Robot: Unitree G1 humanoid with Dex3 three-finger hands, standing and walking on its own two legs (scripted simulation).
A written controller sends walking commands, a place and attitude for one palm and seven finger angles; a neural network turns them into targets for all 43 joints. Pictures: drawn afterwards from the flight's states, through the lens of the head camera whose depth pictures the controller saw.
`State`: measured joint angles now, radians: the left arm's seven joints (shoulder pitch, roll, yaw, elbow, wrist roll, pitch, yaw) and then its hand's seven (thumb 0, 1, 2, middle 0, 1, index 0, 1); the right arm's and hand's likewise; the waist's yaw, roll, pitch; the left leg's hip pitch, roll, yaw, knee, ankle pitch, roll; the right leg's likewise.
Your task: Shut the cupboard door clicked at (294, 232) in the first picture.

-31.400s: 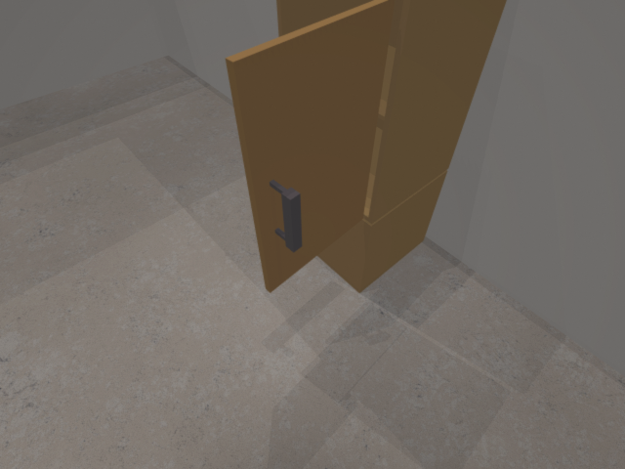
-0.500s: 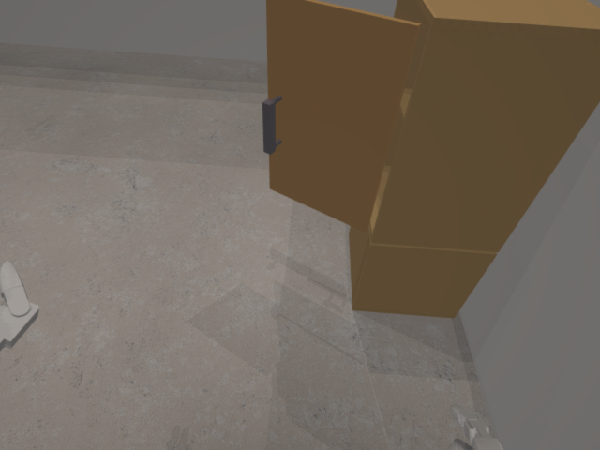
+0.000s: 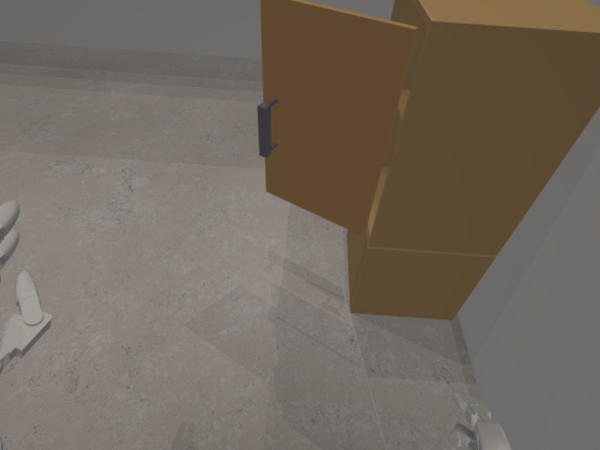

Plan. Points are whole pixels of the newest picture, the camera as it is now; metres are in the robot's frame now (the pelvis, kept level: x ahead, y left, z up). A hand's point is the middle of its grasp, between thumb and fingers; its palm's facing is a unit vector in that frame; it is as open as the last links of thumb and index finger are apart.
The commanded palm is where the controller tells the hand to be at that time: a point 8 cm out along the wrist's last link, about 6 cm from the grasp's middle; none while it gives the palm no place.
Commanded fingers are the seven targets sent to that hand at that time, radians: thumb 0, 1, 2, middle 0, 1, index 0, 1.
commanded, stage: let the arm hang, fingers relaxed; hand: left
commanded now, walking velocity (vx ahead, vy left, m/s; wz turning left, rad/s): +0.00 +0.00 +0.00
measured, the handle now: (269, 127) +0.93 +0.12 -0.07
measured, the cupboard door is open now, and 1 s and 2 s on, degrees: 61 61 61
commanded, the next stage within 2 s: look to check the result in 1.10 s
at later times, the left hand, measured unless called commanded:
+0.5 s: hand out of the picture -0.08 +0.20 -0.17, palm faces +0.02 -0.98 -0.20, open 7.2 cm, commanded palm none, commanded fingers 0.00 0.90 0.90 -0.20 -0.30 -0.20 -0.30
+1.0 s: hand out of the picture -0.01 +0.18 -0.17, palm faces +0.01 -0.98 -0.20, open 7.4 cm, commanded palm none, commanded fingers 0.00 0.90 0.90 -0.20 -0.30 -0.20 -0.30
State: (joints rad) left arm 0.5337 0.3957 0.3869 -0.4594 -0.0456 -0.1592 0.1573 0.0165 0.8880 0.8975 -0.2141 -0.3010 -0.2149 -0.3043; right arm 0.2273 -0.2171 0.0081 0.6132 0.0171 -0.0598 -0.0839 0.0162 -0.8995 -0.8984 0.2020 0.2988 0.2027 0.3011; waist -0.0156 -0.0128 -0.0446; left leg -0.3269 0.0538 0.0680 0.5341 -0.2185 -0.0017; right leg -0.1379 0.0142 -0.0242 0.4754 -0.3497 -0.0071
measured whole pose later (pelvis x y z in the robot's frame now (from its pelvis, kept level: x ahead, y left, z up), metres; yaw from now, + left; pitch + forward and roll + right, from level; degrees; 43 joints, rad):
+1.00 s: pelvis -0.02 +0.01 +0.01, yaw +0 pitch -2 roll +0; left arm 0.26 0.17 0.01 1.11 0.02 0.00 0.02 0.00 0.91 0.90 -0.20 -0.30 -0.20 -0.30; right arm 0.24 -0.18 -0.02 1.11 -0.01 0.01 -0.02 0.01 -0.90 -0.90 0.20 0.30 0.20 0.30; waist -0.01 0.00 0.02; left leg -0.25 0.03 0.08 0.42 -0.13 0.01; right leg -0.10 -0.01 -0.02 0.43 -0.29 0.00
